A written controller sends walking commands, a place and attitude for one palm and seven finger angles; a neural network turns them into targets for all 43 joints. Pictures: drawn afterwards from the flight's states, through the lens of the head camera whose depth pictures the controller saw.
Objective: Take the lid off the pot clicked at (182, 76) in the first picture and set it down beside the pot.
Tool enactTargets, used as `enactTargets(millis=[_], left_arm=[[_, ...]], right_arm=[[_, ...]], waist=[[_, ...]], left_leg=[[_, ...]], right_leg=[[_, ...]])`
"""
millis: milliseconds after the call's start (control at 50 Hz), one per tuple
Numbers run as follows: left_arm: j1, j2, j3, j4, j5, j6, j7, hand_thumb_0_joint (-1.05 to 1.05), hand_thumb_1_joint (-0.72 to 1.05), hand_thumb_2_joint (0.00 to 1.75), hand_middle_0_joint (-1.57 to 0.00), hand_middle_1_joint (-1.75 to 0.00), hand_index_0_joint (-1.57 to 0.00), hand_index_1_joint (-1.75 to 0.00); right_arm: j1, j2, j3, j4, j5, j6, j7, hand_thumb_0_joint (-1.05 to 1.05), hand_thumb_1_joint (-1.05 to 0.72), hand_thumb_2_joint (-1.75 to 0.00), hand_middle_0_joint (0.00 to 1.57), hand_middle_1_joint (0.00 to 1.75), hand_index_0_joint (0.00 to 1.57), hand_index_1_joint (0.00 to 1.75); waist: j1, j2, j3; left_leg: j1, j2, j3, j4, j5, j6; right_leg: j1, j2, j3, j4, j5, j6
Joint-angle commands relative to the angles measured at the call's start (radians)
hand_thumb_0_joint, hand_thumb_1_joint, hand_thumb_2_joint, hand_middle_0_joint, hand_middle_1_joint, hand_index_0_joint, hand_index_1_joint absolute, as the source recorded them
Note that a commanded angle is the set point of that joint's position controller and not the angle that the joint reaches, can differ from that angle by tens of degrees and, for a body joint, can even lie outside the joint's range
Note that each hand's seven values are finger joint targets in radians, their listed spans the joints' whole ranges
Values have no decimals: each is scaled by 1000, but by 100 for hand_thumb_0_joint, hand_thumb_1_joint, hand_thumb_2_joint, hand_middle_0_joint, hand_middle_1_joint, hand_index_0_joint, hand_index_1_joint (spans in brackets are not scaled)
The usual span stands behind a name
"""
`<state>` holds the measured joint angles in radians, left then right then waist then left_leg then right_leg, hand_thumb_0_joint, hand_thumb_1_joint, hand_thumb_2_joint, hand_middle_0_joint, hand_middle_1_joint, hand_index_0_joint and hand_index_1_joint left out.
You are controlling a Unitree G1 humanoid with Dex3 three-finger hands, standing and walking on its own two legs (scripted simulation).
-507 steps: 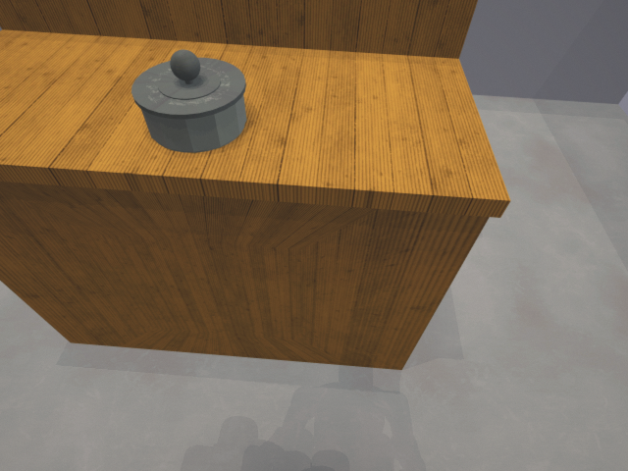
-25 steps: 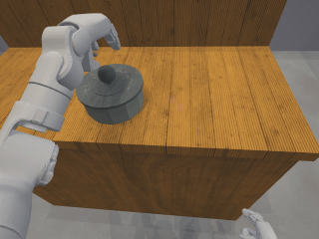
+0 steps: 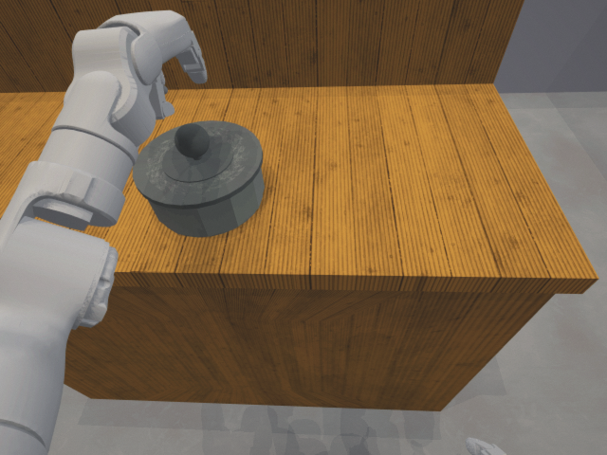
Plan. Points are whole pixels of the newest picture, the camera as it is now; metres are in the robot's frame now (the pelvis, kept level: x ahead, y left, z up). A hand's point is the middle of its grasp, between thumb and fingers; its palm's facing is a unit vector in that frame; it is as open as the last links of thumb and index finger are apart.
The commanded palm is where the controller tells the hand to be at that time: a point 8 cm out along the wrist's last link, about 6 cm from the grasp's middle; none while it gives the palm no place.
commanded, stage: move the open hand above the knob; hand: left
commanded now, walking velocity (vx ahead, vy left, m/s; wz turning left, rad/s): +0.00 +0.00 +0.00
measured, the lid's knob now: (192, 140) +0.50 +0.15 +0.16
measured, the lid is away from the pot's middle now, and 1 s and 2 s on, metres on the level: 0.00 0.00 0.00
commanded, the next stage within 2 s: lower the open fingers around the knob in 0.44 s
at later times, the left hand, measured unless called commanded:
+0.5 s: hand (166, 98) +0.45 +0.14 +0.25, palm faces -0.18 -0.02 -0.98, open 10.0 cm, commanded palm +0.43 +0.15 +0.31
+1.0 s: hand (184, 120) +0.46 +0.14 +0.22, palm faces -0.27 -0.03 -0.96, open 10.0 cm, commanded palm +0.45 +0.14 +0.28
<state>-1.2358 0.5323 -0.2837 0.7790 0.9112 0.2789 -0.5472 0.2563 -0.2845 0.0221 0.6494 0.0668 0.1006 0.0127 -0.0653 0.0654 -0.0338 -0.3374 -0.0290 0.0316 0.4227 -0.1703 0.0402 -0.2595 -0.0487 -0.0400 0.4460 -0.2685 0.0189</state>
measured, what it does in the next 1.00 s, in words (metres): stands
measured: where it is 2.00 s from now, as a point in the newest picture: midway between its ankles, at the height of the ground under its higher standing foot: outside the picture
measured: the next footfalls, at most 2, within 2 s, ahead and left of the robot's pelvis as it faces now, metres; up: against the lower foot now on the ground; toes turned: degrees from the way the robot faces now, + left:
none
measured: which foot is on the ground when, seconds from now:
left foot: down 0.00-1.00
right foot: down 0.00-1.00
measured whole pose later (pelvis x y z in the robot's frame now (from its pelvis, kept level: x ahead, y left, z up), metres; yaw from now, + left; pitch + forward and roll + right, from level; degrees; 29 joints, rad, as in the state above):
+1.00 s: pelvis +0.00 -0.01 +0.00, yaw +0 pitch +4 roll +0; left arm -1.14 0.48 -0.30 0.74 0.89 0.31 -0.55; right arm 0.23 -0.28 0.02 0.65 0.07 0.10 0.00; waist -0.06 0.07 -0.02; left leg -0.31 -0.02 0.02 0.42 -0.18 0.03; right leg -0.23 -0.04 -0.05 0.45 -0.28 0.01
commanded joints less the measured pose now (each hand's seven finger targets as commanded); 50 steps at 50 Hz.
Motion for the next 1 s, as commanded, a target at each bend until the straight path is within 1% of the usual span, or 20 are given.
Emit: enactTargets(millis=[0, 40, 100, 140, 160, 240, 280, 340, 360, 400, 460, 580, 640, 660, 700, 760, 820, 860, 940, 980], left_arm=[[-534, 244, 139, -365, 25, -29, 31, 0, -39, 169, -87, -8, -87, -8], [-534, 242, 142, -346, -7, -29, 31, 0, -39, 169, -87, -8, -87, -8], [-542, 325, 212, -253, 19, -9, 40, 0, -39, 169, -87, -8, -87, -8], [-446, 262, 177, -238, -8, -6, 40, 0, -39, 169, -87, -8, -87, -8], [-440, 294, 197, -236, 20, -4, 45, 0, -39, 169, -87, -8, -87, -8], [-304, 124, 76, -280, -5, 4, 23, 0, -39, 169, -87, -8, -87, -8], [-363, 213, 135, -347, 16, 7, 19, 0, -39, 169, -87, -8, -87, -8], [-476, 197, 102, -380, -16, 10, 20, 0, -39, 169, -87, -8, -87, -8], [-535, 270, 145, -384, 6, 9, 26, 0, -39, 169, -87, -8, -87, -8], [-571, 295, 156, -317, 11, 15, 28, 0, -39, 169, -87, -8, -87, -8], [-554, 256, 131, -351, 6, 5, 29, 0, -39, 169, -87, -8, -87, -8], [-389, 72, 8, -180, 1, 52, 11, 0, -39, 169, -87, -8, -87, -8], [-443, 94, 23, -252, -23, 47, 24, 0, -39, 169, -87, -8, -87, -8], [-519, 195, 89, -317, 8, 39, 31, 0, -39, 169, -87, -8, -87, -8], [-571, 276, 147, -328, 19, 30, 37, 0, -39, 169, -87, -8, -87, -8], [-532, 258, 143, -259, 16, 23, 41, 0, -39, 169, -87, -8, -87, -8], [-448, 181, 96, -155, 9, 32, 33, 0, -39, 169, -87, -8, -87, -8], [-378, 176, 104, -171, 1, 23, 36, 0, -39, 169, -87, -8, -87, -8], [-394, 65, 19, -218, -23, 25, 36, 0, -39, 169, -87, -8, -87, -8], [-475, 202, 116, -281, 9, 16, 45, 0, -39, 169, -87, -8, -87, -8]], right_arm=[[-92, -117, -53, -180, -6, -54, -4, 0, -90, -90, 20, 30, 20, 30], [-68, -126, -57, -163, -6, -56, -9, 0, -90, -90, 20, 30, 20, 30], [-58, -122, -52, -140, -4, -69, -18, 0, -90, -90, 20, 30, 20, 30], [-52, -132, -54, -148, -4, -69, -13, 0, -90, -90, 20, 30, 20, 30], [-71, -123, -48, -152, -3, -71, -10, 0, -90, -90, 20, 30, 20, 30], [-97, -120, -57, -184, 5, -55, 5, 0, -90, -90, 20, 30, 20, 30], [-121, -118, -52, -196, -1, -48, 4, 0, -90, -90, 20, 30, 20, 30], [-125, -119, -51, -182, 8, -43, -9, 0, -90, -90, 20, 30, 20, 30], [-125, -113, -43, -176, 8, -50, -14, 0, -90, -90, 20, 30, 20, 30], [-119, -113, -38, -155, 7, -54, -27, 0, -90, -90, 20, 30, 20, 30], [-126, -107, -40, -160, 3, -62, -20, 0, -90, -90, 20, 30, 20, 30], [-149, -110, -34, -151, 10, -30, -5, 0, -90, -90, 20, 30, 20, 30], [-145, -119, -36, -151, 8, -29, -10, 0, -90, -90, 20, 30, 20, 30], [-141, -110, -33, -156, 3, -38, -12, 0, -90, -90, 20, 30, 20, 30], [-145, -107, -30, -160, 0, -52, -23, 0, -90, -90, 20, 30, 20, 30], [-115, -106, -35, -138, -3, -57, -26, 0, -90, -90, 20, 30, 20, 30], [-107, -111, -37, -130, 0, -51, -25, 0, -90, -90, 20, 30, 20, 30], [-105, -115, -38, -143, -1, -50, -15, 0, -90, -90, 20, 30, 20, 30], [-102, -117, -49, -149, 0, -39, -13, 0, -90, -90, 20, 30, 20, 30], [-102, -117, -46, -154, -5, -47, -20, 0, -90, -90, 20, 30, 20, 30]], waist=[[12, -65, -494], [-1, -45, -466], [14, -101, -389], [24, -62, -390], [34, -81, -397], [23, -92, -371], [30, -100, -402], [1, -105, -374], [8, -104, -393], [4, -110, -375], [15, -59, -445], [0, -94, -267], [-9, -87, -326], [3, -95, -402], [13, -77, -463], [10, -94, -442], [6, -119, -326], [19, -107, -357], [-11, -93, -332], [3, -94, -406]], left_leg=[[352, -30, -62, 15, 310, 41], [362, -26, -69, 15, 351, 45], [311, -26, -61, -10, 283, 41], [307, -26, -61, -10, 317, 40], [299, -24, -52, -11, 316, 32], [316, -18, -49, 8, 342, 38], [307, -28, -41, 13, 303, 43], [312, -32, -43, 9, 246, 50], [308, -35, -43, -1, 221, 45], [295, -39, -44, -6, 189, 45], [339, -39, -50, 4, 256, 38], [248, -36, -34, -1, 165, 31], [276, -41, -43, 8, 177, 39], [292, -44, -46, 3, 198, 40], [309, -48, -49, 11, 226, 45], [309, -41, -53, 4, 242, 41], [261, -40, -42, -7, 185, 39], [266, -36, -43, -5, 228, 35], [293, -31, -47, 5, 220, 43], [305, -38, -50, 6, 228, 48]], right_leg=[[62, 68, 1, -24, 353, -61], [52, 70, -3, -38, 369, -62], [46, 76, -9, -34, 340, -62], [58, 70, -11, -41, 357, -65], [64, 71, -8, -26, 353, -62], [34, 66, -12, -39, 353, -60], [57, 69, -5, -32, 358, -57], [38, 64, -5, -47, 342, -56], [52, 70, 0, -40, 327, -52], [49, 68, -1, -39, 315, -52], [66, 65, 2, -26, 352, -56], [-18, 67, -18, -48, 288, -56], [14, 62, -10, -47, 314, -59], [65, 67, 1, -38, 339, -54], [103, 63, 13, -21, 376, -56], [90, 70, 3, -26, 370, -54], [38, 69, -8, -38, 330, -53], [62, 68, -8, -29, 354, -55], [16, 69, -12, -47, 331, -58], [68, 74, 2, -36, 360, -55]])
